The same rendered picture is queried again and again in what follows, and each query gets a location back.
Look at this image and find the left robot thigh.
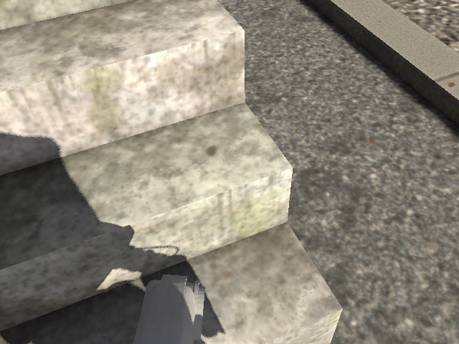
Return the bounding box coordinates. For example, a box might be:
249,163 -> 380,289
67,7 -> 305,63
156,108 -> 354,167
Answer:
133,274 -> 205,344

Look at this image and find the robot left shin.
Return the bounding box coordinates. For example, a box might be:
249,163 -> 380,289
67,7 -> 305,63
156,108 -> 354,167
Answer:
142,279 -> 161,309

